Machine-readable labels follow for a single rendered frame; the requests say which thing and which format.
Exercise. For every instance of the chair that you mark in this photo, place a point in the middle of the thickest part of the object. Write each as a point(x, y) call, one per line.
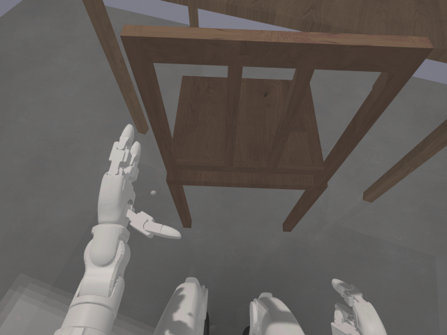
point(260, 133)

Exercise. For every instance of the table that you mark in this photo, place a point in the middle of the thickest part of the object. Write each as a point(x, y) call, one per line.
point(426, 18)

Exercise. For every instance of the right robot thigh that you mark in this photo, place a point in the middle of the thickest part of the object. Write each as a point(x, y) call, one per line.
point(270, 316)

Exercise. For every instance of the left robot thigh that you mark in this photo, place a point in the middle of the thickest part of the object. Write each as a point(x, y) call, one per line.
point(186, 307)

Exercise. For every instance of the robot left forearm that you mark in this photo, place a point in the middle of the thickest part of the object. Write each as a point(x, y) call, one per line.
point(97, 299)

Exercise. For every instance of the robot thigh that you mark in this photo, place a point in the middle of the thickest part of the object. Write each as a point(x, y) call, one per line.
point(270, 316)
point(186, 307)

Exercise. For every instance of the robot left hand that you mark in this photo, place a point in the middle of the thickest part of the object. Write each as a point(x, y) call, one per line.
point(116, 190)

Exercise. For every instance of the robot right hand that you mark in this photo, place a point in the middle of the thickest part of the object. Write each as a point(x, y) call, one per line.
point(362, 320)

